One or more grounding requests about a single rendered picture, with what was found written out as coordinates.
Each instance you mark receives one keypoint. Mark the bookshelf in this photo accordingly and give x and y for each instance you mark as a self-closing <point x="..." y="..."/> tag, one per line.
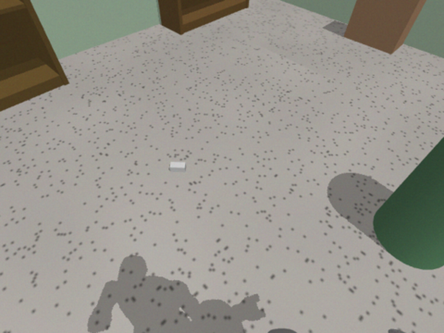
<point x="182" y="16"/>
<point x="29" y="66"/>

